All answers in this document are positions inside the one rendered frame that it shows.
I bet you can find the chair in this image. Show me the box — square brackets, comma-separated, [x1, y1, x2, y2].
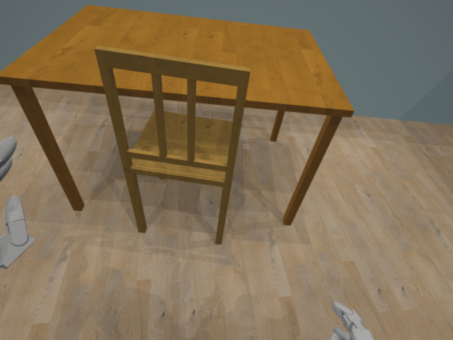
[94, 45, 251, 244]

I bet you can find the right robot hand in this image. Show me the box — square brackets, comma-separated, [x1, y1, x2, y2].
[331, 302, 374, 340]

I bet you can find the left robot hand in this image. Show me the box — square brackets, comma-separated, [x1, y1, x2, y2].
[0, 136, 35, 269]

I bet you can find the table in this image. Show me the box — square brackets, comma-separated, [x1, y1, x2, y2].
[0, 5, 354, 225]

